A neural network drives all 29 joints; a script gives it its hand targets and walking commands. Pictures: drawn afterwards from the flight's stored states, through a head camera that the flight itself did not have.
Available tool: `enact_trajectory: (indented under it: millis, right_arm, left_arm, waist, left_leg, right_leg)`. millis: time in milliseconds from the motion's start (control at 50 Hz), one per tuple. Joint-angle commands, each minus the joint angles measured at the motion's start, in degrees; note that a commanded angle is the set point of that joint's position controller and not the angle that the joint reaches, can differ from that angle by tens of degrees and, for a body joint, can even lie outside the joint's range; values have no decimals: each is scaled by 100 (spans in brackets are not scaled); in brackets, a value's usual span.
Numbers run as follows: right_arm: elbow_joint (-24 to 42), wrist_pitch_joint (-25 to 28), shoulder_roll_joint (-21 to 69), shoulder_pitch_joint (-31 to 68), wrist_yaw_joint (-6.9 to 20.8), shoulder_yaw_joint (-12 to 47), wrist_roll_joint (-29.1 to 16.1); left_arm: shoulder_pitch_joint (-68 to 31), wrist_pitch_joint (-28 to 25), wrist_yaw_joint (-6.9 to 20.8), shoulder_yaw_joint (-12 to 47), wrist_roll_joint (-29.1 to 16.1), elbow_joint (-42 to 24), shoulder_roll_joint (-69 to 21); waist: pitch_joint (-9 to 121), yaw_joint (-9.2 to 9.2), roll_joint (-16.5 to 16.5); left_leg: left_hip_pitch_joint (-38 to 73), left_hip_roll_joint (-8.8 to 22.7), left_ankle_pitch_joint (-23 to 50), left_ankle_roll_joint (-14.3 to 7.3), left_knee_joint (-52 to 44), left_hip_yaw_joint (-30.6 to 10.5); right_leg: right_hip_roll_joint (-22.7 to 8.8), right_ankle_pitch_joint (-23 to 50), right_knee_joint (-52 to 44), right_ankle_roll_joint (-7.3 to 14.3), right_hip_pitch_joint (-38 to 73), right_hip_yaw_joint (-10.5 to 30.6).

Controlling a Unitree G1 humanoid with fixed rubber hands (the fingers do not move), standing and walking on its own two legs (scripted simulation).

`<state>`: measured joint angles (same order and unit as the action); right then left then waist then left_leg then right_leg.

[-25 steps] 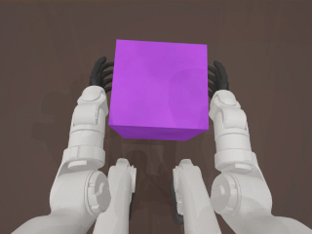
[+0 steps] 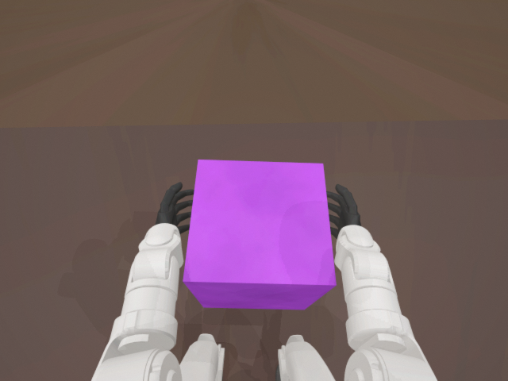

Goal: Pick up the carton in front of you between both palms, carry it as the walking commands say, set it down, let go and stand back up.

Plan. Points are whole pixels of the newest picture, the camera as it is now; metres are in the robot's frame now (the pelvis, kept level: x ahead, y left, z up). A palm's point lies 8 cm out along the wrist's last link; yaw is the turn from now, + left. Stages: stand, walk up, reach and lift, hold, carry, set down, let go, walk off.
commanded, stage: reach and lift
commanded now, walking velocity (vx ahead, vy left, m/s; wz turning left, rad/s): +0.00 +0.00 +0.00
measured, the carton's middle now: (257, 243) +0.36 +0.00 -0.09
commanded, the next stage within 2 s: hold in 1.42 s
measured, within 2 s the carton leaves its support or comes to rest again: neither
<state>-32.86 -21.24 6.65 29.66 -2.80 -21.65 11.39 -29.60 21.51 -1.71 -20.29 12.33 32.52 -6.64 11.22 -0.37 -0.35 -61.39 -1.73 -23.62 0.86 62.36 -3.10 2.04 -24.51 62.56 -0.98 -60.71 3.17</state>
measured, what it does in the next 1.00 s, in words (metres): rises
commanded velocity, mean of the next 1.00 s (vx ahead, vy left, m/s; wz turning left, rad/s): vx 0.00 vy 0.00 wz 0.00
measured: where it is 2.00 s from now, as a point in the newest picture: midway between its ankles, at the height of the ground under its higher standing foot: outside the picture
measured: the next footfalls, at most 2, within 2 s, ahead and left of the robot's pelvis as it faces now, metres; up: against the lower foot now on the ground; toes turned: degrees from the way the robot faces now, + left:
none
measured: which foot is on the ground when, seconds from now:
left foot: down 0.00-1.00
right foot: down 0.00-1.00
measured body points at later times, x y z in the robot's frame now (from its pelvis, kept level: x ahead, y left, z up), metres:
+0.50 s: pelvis +0.03 +0.00 +0.09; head +0.00 +0.00 +0.53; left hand +0.33 +0.15 +0.10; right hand +0.34 -0.15 +0.10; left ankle +0.05 +0.13 -0.65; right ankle +0.04 -0.13 -0.65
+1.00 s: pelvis +0.02 +0.00 +0.09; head +0.01 +0.00 +0.54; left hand +0.34 +0.15 +0.11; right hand +0.34 -0.15 +0.11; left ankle +0.05 +0.13 -0.65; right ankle +0.04 -0.13 -0.65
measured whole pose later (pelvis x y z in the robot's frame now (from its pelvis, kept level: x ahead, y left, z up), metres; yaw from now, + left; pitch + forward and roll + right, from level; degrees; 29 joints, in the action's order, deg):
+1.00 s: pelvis +0.02 +0.00 +0.09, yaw +0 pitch -5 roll +0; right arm -20.7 -35.4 9.7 18.6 0.6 -17.9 17.0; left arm -18.1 36.1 1.2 -16.6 16.9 19.6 -9.5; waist -1.8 0.5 -0.4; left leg -8.7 -0.8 -11.6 0.5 25.0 -3.2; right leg 1.0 -12.4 25.4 -0.4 -8.3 3.9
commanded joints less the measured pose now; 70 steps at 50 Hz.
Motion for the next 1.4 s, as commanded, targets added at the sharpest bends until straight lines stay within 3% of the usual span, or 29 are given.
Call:
enact_trajectory:
  millis: [0, 200, 340, 520, 720, 1140, 1380]
  right_arm:
    - [-79, 30, 6153, 2989, 1489, 3492, -865]
    - [363, -334, 6122, 1986, 1519, 3813, -908]
    - [902, -830, 6026, 1535, 1575, 4066, -996]
    - [712, -1238, 5693, 1741, 1702, 3348, -629]
    - [867, -1167, 5898, 2421, 1787, 3506, -728]
    - [1697, -1438, 5593, 1364, 1672, 3802, -871]
    - [2031, -1601, 5543, 1155, 1614, 3945, -981]
  left_arm:
    - [-2995, -64, 1370, 3397, -837, 45, -6085]
    - [-1976, 302, 1418, 3720, -915, -460, -5999]
    - [-1538, 805, 1481, 3979, -1038, -1035, -5920]
    - [-1735, 1237, 1602, 3293, -705, -810, -5647]
    - [-2397, 1164, 1659, 3442, -788, -977, -5842]
    - [-1313, 1439, 1541, 3716, -938, -1752, -5595]
    - [-1132, 1597, 1507, 3850, -1049, -2120, -5469]
  waist:
    - [3143, -8, 57]
    - [2047, 59, 20]
    - [1196, 52, 14]
    - [-208, 55, 19]
    - [404, 78, 15]
    - [411, 76, 31]
    - [291, 77, 20]
  left_leg:
    - [2667, -611, 1488, -90, -1167, -39]
    - [4226, -486, 2298, -116, -2437, -149]
    - [5202, -401, 2452, -80, -3289, -139]
    - [5315, -310, 1165, -130, -3896, -63]
    - [5607, -307, 1195, -149, -3888, -32]
    - [6168, -362, 2550, -65, -4167, -93]
    - [6228, -380, 2623, -59, -4231, -103]
  right_leg:
    - [609, 1480, -1224, 74, 2249, 14]
    - [463, 2287, -2518, 85, 3856, 153]
    - [350, 2433, -3395, 67, 4785, 155]
    - [274, 1115, -3999, 150, 4848, 91]
    - [282, 1150, -3973, 154, 5133, 22]
    - [354, 2476, -4241, 68, 5730, 94]
    - [345, 2610, -4307, 46, 5849, 126]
